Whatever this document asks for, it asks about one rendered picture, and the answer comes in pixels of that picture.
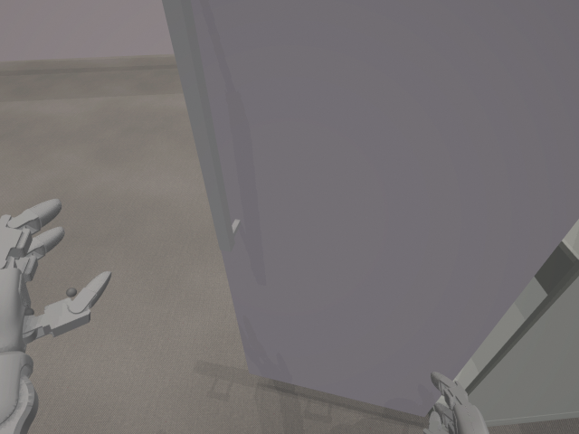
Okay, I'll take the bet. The handle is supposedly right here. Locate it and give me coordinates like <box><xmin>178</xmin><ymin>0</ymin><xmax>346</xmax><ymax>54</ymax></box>
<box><xmin>162</xmin><ymin>0</ymin><xmax>241</xmax><ymax>252</ymax></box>

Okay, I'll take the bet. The left robot forearm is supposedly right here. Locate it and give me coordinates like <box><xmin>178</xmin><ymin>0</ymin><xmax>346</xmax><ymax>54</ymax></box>
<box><xmin>0</xmin><ymin>351</ymin><xmax>39</xmax><ymax>434</ymax></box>

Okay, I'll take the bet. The fridge door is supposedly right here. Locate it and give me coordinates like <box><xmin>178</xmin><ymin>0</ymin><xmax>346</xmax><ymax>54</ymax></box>
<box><xmin>191</xmin><ymin>0</ymin><xmax>579</xmax><ymax>417</ymax></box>

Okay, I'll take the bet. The left robot hand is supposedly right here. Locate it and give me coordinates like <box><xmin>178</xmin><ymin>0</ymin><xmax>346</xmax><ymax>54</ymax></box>
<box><xmin>0</xmin><ymin>199</ymin><xmax>111</xmax><ymax>353</ymax></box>

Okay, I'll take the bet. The right robot hand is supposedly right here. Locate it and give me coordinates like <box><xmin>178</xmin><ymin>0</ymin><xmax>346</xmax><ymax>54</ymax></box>
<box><xmin>423</xmin><ymin>372</ymin><xmax>489</xmax><ymax>434</ymax></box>

